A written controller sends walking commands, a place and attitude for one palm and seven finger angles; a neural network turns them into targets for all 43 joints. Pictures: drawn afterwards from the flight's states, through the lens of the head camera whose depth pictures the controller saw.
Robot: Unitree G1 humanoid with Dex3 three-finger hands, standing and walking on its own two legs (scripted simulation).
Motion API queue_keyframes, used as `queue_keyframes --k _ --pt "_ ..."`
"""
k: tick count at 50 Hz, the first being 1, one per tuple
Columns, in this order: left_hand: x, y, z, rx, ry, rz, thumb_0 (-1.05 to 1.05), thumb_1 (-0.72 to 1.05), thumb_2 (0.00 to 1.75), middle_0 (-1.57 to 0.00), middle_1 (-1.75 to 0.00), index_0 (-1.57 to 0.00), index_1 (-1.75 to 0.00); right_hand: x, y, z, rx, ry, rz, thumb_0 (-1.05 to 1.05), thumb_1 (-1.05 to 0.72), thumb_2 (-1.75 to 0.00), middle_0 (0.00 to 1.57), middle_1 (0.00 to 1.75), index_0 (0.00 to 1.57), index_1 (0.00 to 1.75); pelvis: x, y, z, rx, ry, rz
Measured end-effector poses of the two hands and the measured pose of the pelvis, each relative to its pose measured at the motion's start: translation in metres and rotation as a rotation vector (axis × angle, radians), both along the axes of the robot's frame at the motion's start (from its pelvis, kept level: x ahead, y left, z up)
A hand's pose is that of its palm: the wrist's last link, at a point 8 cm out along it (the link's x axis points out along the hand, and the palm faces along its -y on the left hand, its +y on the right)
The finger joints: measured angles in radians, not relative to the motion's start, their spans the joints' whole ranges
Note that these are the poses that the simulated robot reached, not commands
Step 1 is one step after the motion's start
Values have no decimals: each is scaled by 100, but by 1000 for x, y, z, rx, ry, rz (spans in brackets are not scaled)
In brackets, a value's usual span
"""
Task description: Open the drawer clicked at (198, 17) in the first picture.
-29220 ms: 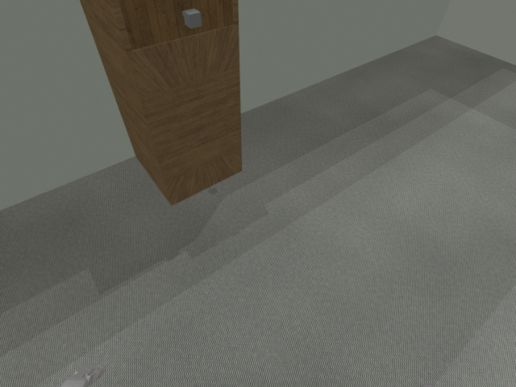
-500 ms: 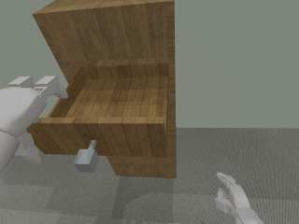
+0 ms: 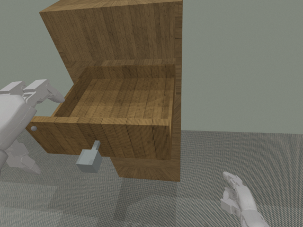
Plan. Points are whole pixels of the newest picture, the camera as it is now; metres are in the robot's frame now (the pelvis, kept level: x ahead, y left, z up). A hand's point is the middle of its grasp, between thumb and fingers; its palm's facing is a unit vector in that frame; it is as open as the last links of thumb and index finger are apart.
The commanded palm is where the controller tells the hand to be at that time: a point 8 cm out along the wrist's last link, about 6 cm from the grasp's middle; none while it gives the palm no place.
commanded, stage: draw the hand back to the body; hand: left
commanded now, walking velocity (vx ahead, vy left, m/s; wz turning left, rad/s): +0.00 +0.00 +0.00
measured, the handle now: (92, 154) +0.25 +0.21 +0.09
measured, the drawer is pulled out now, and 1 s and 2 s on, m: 0.30 0.30 0.30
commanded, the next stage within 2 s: step back with the hand held close in 0.96 s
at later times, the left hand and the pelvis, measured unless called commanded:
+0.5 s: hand (51, 103) +0.23 +0.21 +0.28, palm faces +0.46 -0.80 -0.40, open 11.0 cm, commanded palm +0.18 +0.27 +0.28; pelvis +0.04 +0.00 +0.00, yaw -3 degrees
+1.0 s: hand (38, 107) +0.22 +0.23 +0.28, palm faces +0.52 -0.78 -0.34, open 7.5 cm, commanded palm +0.17 +0.27 +0.28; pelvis +0.03 +0.00 +0.01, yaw -2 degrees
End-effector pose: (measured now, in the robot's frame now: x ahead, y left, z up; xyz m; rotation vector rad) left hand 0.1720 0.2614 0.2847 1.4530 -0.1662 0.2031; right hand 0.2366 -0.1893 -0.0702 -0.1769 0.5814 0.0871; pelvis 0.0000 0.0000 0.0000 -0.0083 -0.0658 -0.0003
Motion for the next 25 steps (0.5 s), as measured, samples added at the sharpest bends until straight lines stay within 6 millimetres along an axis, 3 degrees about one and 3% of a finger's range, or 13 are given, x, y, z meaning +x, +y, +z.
queue_keyframes --k 4,9,17,25 --pt "-5 1 4 -455 -255 -167 -1 -47 32 -32 -118 -33 -118 -10 0 4 9 -38 -44 1 -91 -90 20 30 21 30 2 -2 1 -6 -7 -10" --pt "-7 4 0 -729 -505 -253 -1 -37 36 -31 -111 -31 -112 -33 -12 3 -39 2 -95 1 -91 -90 20 30 21 30 11 -5 4 -7 -16 -25" --pt "13 5 -5 -832 -582 -276 -1 -14 46 -28 -96 -29 -96 -52 -36 -6 -103 72 -161 1 -91 -90 20 30 21 30 26 -3 5 -8 -23 -37" --pt "20 -9 3 -761 -513 -333 -1 13 58 -26 -78 -27 -79 -36 -40 -4 -78 47 -196 1 -91 -90 20 30 21 30 37 0 5 -6 -6 -51"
